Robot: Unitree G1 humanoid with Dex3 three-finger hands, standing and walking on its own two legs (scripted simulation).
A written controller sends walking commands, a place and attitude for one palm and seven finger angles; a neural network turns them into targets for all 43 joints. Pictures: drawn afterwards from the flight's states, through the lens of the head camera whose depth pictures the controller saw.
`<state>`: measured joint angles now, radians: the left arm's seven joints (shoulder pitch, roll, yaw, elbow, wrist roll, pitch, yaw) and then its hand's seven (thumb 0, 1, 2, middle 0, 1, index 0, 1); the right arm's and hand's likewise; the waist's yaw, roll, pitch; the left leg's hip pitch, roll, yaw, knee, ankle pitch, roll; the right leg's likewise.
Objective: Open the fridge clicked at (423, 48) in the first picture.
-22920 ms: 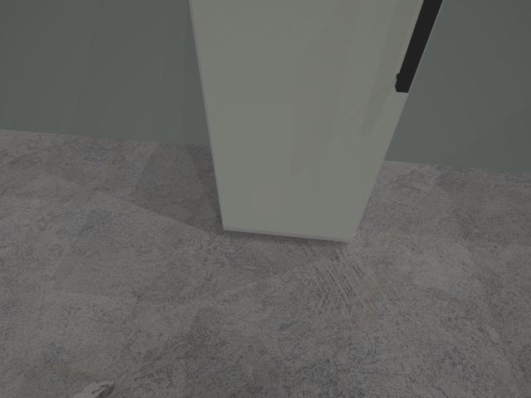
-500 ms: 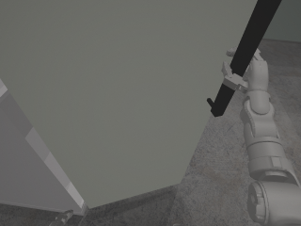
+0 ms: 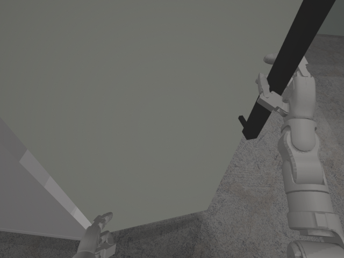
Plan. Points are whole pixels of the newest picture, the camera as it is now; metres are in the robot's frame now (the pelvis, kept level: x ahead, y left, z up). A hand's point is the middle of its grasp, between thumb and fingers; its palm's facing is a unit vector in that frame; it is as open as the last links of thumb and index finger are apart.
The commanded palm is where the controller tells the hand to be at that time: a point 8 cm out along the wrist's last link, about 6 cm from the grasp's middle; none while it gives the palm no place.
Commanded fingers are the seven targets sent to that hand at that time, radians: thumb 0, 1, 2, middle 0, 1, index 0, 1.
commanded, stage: stop walking and hold the door back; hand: right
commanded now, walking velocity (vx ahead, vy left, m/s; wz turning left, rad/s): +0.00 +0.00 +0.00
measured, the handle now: (279, 54) +0.42 -0.19 +0.28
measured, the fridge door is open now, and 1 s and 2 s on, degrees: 71 68 67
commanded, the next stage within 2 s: loosen the grip on the handle in 0.34 s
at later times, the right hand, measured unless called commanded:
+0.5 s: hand (258, 80) +0.42 -0.17 +0.22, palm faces +0.13 +0.97 -0.18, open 6.2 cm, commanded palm +0.37 -0.23 +0.21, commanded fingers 0.00 -0.42 -0.67 0.45 1.40 0.45 1.40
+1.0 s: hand (266, 86) +0.42 -0.19 +0.21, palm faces +0.17 +0.98 -0.14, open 14.1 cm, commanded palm +0.38 -0.24 +0.21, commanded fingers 0.00 0.55 -0.20 0.25 1.15 0.25 1.15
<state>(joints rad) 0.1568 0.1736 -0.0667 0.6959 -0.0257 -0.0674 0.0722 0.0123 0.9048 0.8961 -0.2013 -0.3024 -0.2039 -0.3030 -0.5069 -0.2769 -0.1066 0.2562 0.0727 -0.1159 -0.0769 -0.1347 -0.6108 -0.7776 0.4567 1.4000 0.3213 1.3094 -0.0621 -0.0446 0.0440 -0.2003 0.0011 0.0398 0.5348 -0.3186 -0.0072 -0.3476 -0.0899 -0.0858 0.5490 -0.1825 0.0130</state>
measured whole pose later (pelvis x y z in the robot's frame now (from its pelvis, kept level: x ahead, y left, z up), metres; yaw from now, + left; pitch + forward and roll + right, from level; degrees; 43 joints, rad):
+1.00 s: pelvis +0.01 +0.01 +0.00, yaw +0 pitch +2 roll +0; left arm 0.27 0.26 0.00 0.73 -0.04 -0.16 0.06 0.01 0.91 0.90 -0.20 -0.30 -0.20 -0.30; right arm -0.58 -0.36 -0.24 0.50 0.09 -0.18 0.04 0.00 0.51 -0.22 0.36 1.26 0.30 1.23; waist 0.02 -0.01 -0.01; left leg -0.24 0.01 0.03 0.55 -0.33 0.00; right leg -0.37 -0.08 -0.09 0.51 -0.17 0.02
